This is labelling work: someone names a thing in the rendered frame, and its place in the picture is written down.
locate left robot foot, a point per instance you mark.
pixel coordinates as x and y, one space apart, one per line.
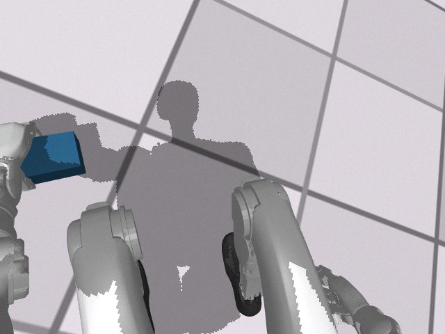
146 292

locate carton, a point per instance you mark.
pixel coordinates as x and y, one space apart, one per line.
53 157

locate left robot hand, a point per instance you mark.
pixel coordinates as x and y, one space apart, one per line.
15 143

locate right robot arm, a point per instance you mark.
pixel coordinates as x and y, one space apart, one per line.
370 320

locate right robot hand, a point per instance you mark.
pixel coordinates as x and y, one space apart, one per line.
343 298

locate right robot foot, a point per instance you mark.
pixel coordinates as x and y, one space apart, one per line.
248 308

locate left robot arm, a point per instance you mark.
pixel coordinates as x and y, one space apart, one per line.
14 265

